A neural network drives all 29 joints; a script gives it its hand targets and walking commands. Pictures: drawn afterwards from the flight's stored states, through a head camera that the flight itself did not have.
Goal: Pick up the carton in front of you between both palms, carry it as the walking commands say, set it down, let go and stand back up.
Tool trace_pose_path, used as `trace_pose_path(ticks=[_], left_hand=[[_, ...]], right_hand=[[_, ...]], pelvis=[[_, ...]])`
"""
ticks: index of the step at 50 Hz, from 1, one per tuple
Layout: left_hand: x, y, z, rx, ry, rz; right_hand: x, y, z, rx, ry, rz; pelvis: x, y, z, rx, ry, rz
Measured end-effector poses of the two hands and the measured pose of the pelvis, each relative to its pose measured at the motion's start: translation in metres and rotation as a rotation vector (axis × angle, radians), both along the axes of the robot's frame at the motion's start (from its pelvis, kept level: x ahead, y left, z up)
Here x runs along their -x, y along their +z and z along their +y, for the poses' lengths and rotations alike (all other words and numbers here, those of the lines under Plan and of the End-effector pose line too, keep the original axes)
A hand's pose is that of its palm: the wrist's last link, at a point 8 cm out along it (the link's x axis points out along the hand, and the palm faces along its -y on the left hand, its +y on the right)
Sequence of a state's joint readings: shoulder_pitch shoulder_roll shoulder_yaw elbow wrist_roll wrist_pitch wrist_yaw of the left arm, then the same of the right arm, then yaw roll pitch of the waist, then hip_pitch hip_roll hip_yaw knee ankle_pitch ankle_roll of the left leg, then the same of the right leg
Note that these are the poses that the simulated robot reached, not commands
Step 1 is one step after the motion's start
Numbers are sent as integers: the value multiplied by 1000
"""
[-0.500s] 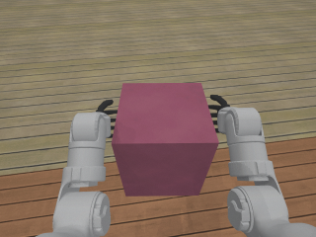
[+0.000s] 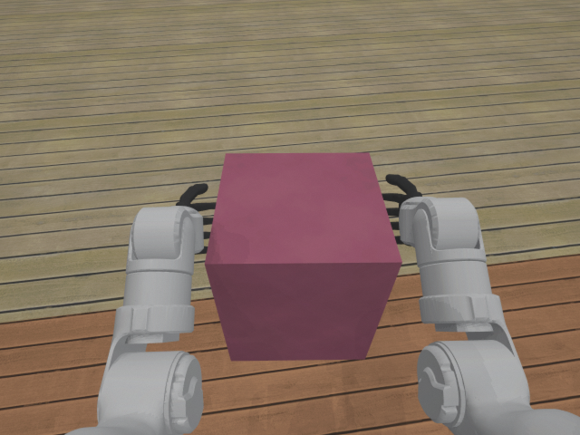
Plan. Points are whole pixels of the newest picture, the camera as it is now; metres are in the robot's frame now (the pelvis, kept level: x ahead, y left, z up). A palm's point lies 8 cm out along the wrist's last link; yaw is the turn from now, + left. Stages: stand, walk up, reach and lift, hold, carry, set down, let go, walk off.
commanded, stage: carry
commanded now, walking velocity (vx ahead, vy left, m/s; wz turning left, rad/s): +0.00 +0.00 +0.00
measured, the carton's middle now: (297, 260) +0.35 +0.00 +0.05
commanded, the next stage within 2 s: none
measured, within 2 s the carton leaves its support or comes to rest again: neither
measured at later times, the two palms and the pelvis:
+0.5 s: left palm (186, 228) +0.35 +0.15 +0.13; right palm (409, 219) +0.35 -0.15 +0.13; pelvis +0.00 +0.00 +0.00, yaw +0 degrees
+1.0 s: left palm (185, 229) +0.35 +0.15 +0.13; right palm (408, 219) +0.35 -0.15 +0.13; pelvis +0.00 +0.00 +0.00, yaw +0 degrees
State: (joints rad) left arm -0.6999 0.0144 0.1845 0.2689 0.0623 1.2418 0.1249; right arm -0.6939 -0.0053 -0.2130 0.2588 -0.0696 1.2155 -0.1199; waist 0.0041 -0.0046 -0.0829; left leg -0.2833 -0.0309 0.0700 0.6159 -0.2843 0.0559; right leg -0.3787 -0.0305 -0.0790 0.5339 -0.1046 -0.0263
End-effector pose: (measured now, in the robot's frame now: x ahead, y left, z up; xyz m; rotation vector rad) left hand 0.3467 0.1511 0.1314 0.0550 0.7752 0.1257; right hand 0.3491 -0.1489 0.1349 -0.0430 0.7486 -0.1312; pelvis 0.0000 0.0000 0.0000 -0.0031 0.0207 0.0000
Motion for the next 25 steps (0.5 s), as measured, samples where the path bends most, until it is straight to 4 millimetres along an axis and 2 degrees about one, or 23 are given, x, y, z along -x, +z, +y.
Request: trace_pose_path(ticks=[25], left_hand=[[-1,-1,1,1,2,0]], right_hand=[[-1,-1,1,0,0,1]], pelvis=[[0,0,1,1,2,0]])
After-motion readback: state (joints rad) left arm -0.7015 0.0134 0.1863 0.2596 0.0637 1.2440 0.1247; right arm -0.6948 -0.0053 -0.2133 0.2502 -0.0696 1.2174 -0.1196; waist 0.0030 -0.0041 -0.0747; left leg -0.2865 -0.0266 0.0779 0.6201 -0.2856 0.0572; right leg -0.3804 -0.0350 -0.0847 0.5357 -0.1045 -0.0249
